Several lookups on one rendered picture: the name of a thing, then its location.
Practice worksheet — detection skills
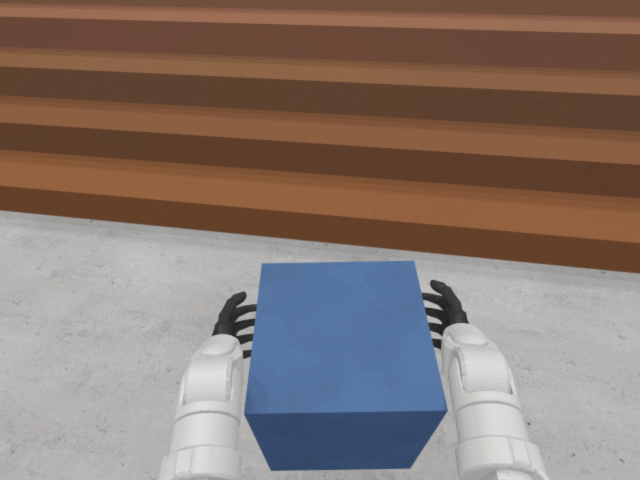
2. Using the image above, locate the carton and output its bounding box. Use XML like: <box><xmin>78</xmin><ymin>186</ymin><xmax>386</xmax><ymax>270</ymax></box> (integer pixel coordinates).
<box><xmin>244</xmin><ymin>261</ymin><xmax>448</xmax><ymax>471</ymax></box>

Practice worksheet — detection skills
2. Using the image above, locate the robot left hand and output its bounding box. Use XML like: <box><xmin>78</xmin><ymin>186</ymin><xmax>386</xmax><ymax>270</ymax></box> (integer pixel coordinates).
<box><xmin>212</xmin><ymin>292</ymin><xmax>257</xmax><ymax>359</ymax></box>

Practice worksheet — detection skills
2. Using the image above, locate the right robot forearm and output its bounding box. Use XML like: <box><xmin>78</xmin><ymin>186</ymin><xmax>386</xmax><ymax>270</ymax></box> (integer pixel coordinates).
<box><xmin>441</xmin><ymin>323</ymin><xmax>549</xmax><ymax>480</ymax></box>

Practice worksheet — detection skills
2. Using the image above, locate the robot right hand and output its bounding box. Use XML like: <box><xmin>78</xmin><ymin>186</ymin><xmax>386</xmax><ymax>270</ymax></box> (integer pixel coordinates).
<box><xmin>422</xmin><ymin>280</ymin><xmax>469</xmax><ymax>350</ymax></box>

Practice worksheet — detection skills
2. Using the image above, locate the left robot forearm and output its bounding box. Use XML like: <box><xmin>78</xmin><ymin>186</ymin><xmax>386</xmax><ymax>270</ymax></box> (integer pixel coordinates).
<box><xmin>158</xmin><ymin>334</ymin><xmax>245</xmax><ymax>480</ymax></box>

